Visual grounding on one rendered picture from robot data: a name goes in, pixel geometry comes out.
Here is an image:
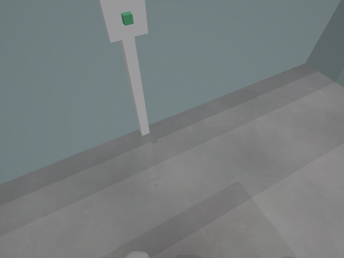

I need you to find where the panel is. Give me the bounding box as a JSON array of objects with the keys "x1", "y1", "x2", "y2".
[{"x1": 98, "y1": 0, "x2": 149, "y2": 135}]

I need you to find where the button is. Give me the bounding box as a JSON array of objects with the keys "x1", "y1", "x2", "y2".
[{"x1": 121, "y1": 11, "x2": 134, "y2": 26}]

